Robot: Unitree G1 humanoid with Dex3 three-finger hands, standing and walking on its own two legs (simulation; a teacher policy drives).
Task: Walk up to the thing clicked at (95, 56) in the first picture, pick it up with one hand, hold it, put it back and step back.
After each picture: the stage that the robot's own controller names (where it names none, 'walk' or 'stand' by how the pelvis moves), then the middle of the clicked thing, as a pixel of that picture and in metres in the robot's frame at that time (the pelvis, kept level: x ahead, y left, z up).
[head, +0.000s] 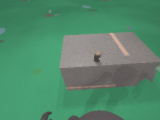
stand; (97, 56) +0.68 -0.06 -0.12
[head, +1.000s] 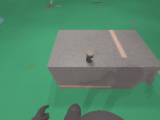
walk; (89, 56) +0.60 +0.04 -0.09
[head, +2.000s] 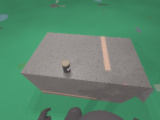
stand; (66, 66) +0.45 +0.23 -0.09
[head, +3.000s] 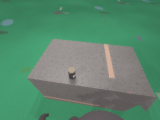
stand; (72, 73) +0.43 +0.18 -0.12
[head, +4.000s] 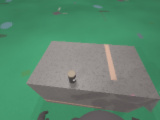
stand; (72, 77) +0.40 +0.17 -0.12
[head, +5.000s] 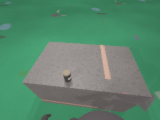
stand; (67, 76) +0.41 +0.22 -0.12
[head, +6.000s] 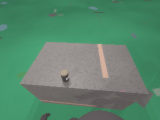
stand; (64, 75) +0.41 +0.24 -0.12
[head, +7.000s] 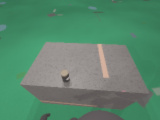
stand; (65, 76) +0.41 +0.23 -0.12
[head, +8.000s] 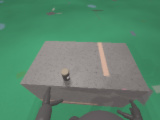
rise first; (65, 74) +0.41 +0.24 -0.12
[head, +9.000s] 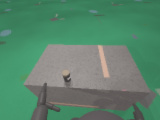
go down; (66, 76) +0.42 +0.25 -0.12
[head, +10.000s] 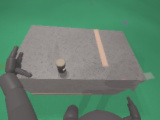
go down; (61, 66) +0.42 +0.22 -0.06
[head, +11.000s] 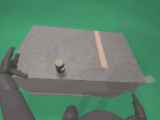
approach; (60, 66) +0.43 +0.22 -0.05
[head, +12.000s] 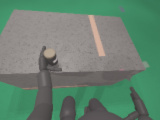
close; (51, 57) +0.44 +0.24 +0.00
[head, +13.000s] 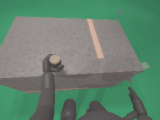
lift; (56, 63) +0.42 +0.20 -0.01
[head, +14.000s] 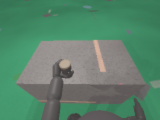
lift; (66, 69) +0.34 +0.16 +0.09
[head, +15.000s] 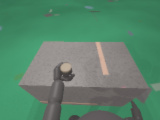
hold; (67, 72) +0.33 +0.17 +0.07
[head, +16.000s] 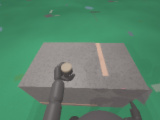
hold; (67, 72) +0.33 +0.17 +0.07
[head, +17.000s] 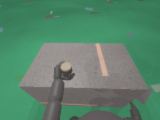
hold; (67, 71) +0.33 +0.17 +0.08
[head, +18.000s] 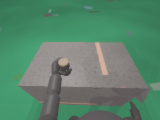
crouch; (65, 67) +0.36 +0.19 +0.08
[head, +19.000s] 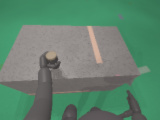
lower; (53, 60) +0.43 +0.23 +0.01
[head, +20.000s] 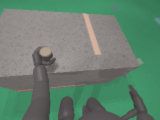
lower; (47, 56) +0.46 +0.24 +0.00
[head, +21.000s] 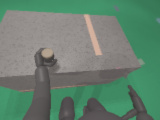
lower; (49, 57) +0.45 +0.23 -0.01
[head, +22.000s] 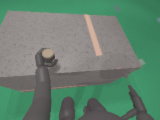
lower; (50, 58) +0.45 +0.23 -0.01
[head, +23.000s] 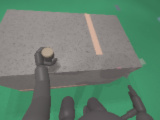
rest; (49, 56) +0.45 +0.23 +0.00
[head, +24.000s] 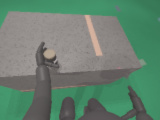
withdraw; (51, 58) +0.45 +0.22 -0.01
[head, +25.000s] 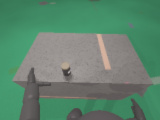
sink last; (66, 69) +0.42 +0.20 -0.07
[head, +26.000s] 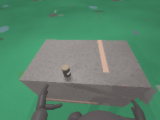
stand; (66, 70) +0.44 +0.24 -0.07
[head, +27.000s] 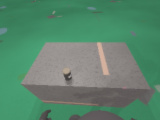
stand; (67, 74) +0.43 +0.22 -0.10
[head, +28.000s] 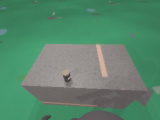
stand; (66, 75) +0.42 +0.23 -0.12
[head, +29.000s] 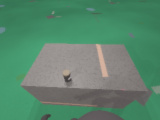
stand; (67, 76) +0.42 +0.22 -0.12
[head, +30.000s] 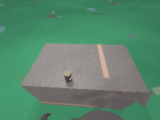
stand; (68, 76) +0.41 +0.21 -0.12
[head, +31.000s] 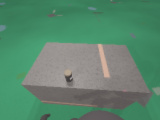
stand; (68, 75) +0.42 +0.20 -0.12
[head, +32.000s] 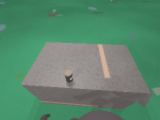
stand; (68, 76) +0.41 +0.20 -0.12
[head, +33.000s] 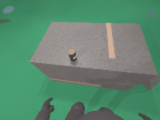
walk; (72, 55) +0.54 +0.20 -0.10
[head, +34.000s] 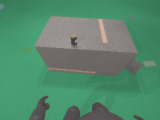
walk; (73, 39) +0.78 +0.20 -0.10
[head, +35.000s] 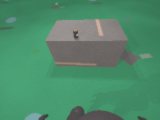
stand; (75, 33) +1.04 +0.28 -0.10
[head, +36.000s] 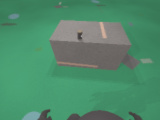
stand; (79, 34) +1.05 +0.20 -0.12
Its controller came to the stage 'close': yes
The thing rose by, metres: 0.21
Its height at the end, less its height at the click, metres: +0.00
